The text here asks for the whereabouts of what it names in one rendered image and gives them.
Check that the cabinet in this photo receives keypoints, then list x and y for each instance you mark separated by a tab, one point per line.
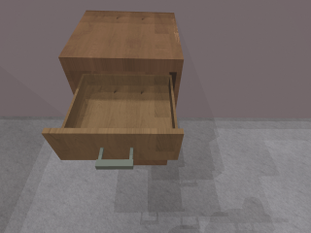
124	43

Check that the drawer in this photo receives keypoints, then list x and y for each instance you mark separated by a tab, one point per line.
118	112

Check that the handle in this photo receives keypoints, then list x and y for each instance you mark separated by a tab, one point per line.
114	164

